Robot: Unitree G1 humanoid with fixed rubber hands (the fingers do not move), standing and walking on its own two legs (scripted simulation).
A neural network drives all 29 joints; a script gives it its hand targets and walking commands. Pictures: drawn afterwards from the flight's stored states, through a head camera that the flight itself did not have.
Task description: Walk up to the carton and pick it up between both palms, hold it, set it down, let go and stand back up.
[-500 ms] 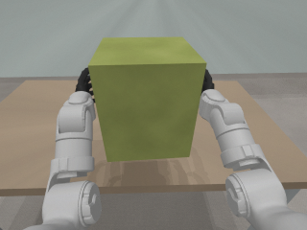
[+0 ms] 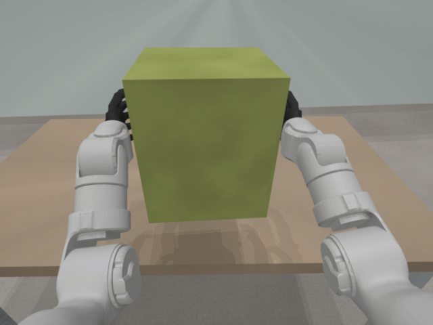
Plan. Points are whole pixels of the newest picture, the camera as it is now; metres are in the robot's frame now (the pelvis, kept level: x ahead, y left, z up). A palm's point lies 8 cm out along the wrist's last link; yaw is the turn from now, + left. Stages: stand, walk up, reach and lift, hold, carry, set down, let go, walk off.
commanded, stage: hold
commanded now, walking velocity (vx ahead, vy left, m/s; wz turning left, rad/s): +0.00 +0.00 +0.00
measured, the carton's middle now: (205, 131) +0.39 +0.00 +0.25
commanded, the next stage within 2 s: none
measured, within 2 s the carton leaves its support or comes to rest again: neither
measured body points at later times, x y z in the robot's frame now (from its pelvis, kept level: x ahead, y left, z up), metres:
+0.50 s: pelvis -0.01 +0.00 +0.00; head -0.09 +0.01 +0.44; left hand +0.39 +0.16 +0.28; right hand +0.39 -0.15 +0.28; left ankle +0.01 +0.14 -0.75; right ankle +0.03 -0.12 -0.75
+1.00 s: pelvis +0.00 +0.00 +0.00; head -0.08 +0.01 +0.44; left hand +0.39 +0.16 +0.26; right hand +0.38 -0.15 +0.25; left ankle +0.01 +0.14 -0.75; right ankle +0.03 -0.12 -0.75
